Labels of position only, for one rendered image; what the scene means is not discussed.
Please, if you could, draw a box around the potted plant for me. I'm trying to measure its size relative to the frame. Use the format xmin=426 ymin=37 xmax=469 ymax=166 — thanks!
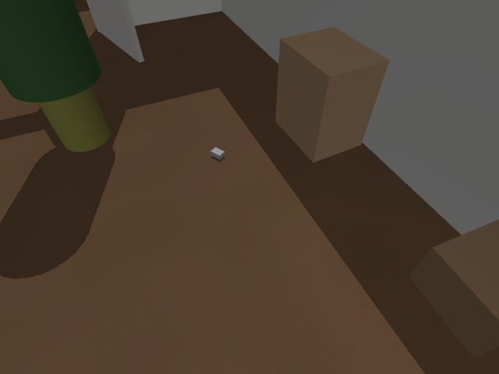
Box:
xmin=0 ymin=0 xmax=111 ymax=152

